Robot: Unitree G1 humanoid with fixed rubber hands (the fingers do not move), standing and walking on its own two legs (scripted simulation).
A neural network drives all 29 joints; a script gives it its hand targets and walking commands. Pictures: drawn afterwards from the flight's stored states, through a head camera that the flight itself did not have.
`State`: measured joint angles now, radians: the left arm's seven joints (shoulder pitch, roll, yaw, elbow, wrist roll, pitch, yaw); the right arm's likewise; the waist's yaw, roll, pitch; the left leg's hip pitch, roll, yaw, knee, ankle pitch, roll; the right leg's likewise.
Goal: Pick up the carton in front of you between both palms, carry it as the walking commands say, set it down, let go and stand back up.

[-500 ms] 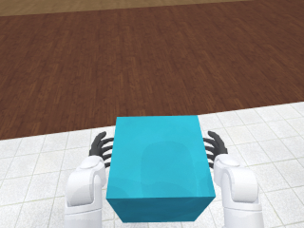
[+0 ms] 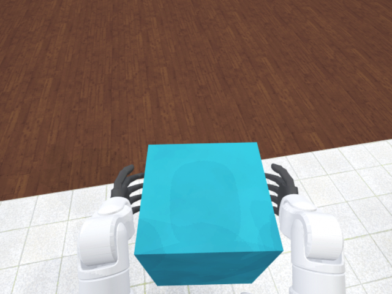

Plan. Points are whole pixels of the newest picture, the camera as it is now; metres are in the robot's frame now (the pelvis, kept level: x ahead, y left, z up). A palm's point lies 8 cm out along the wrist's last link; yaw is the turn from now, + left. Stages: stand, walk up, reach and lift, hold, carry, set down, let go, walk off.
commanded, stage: carry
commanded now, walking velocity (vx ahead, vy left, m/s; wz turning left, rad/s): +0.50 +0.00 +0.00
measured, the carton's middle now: (203, 218) +0.28 -0.01 +0.01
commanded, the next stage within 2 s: none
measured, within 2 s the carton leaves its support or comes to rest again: neither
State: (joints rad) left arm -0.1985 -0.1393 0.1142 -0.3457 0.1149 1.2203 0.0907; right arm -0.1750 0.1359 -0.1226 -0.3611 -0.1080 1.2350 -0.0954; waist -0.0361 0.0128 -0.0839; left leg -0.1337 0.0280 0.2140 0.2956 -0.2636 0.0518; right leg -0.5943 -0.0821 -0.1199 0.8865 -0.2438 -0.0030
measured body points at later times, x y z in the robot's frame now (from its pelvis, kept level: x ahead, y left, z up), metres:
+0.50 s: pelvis +0.34 -0.03 +0.00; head +0.36 -0.04 +0.45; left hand +0.60 +0.14 +0.07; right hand +0.62 -0.16 +0.06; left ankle +0.41 +0.12 -0.70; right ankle +0.28 -0.10 -0.75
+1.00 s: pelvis +0.67 +0.03 +0.00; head +0.70 +0.04 +0.45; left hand +0.96 +0.18 +0.08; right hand +0.96 -0.12 +0.09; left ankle +0.60 +0.10 -0.75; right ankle +0.78 -0.12 -0.69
